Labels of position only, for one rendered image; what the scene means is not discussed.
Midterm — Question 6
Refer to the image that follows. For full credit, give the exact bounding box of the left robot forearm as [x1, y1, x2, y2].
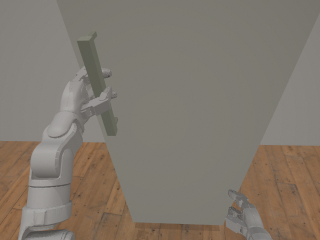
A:
[18, 111, 85, 240]

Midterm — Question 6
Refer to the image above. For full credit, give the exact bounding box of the right robot forearm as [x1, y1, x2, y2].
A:
[246, 226, 273, 240]

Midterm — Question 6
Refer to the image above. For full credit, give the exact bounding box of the handle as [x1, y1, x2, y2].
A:
[77, 31, 118, 136]

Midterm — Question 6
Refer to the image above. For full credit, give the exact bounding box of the fridge door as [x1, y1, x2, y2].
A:
[56, 0, 320, 226]

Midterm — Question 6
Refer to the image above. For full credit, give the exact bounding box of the robot left upper arm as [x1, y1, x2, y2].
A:
[24, 229, 75, 240]

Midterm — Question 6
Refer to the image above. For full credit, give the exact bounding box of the robot right hand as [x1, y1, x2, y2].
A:
[225, 189, 264, 238]

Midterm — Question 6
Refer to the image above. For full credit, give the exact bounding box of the robot left hand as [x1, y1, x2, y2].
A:
[59, 66, 118, 125]

